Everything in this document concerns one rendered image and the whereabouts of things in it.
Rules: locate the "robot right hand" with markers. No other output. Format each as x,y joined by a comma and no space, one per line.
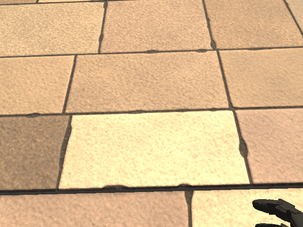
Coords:
282,209

